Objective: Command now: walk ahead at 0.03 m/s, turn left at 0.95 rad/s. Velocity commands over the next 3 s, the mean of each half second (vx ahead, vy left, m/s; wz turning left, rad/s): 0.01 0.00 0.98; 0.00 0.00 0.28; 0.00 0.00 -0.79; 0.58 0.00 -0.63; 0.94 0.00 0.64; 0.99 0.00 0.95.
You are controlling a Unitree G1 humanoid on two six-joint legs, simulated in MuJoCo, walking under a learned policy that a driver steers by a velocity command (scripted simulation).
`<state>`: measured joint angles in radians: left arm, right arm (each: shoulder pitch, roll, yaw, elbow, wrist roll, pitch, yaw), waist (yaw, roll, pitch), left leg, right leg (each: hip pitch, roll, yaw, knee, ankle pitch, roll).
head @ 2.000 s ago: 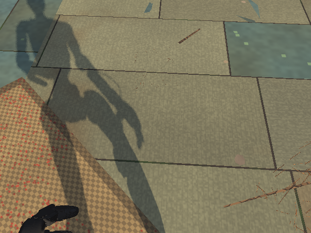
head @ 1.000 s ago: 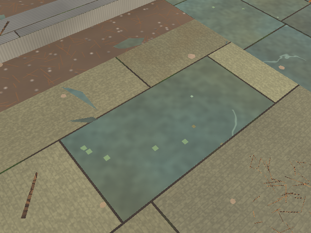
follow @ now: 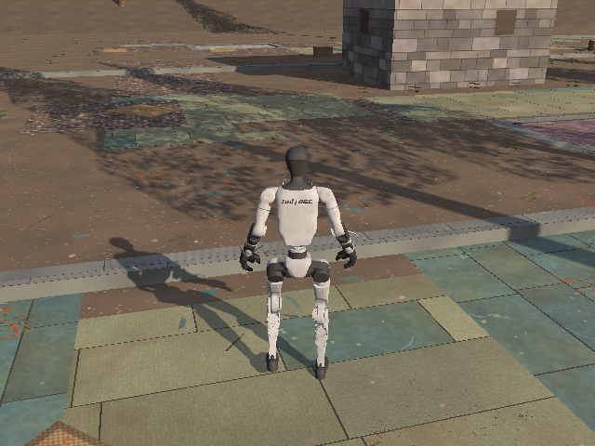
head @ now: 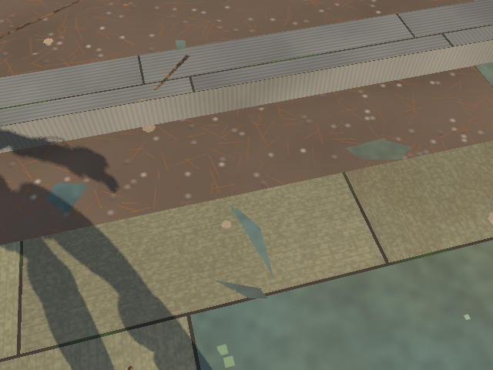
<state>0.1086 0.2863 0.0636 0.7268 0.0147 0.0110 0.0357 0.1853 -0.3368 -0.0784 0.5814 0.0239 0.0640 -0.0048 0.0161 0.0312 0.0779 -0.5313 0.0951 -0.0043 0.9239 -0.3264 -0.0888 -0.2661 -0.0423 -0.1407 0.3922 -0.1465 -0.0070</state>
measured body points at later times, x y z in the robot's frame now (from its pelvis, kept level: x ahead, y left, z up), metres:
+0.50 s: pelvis +0.04 +0.04 +0.00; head +0.07 +0.07 +0.44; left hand +0.08 +0.37 -0.10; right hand +0.33 -0.15 -0.06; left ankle +0.02 +0.14 -0.74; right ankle +0.14 -0.07 -0.72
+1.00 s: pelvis +0.04 +0.05 +0.00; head +0.07 +0.08 +0.45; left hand -0.03 +0.34 -0.12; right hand +0.32 -0.08 -0.09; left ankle -0.05 +0.14 -0.74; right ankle +0.11 -0.06 -0.70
